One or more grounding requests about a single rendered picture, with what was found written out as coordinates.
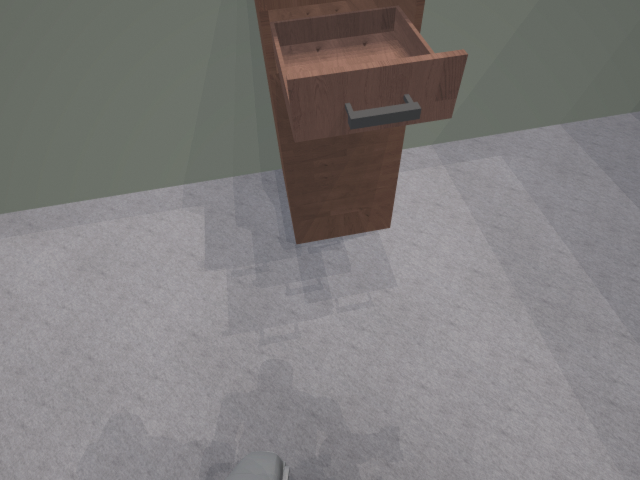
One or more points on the drawer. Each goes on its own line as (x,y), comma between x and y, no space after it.
(368,58)

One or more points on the cabinet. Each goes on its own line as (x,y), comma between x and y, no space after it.
(341,185)

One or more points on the left robot thigh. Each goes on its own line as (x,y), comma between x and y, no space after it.
(260,465)

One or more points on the handle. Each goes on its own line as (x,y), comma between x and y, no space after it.
(383,115)

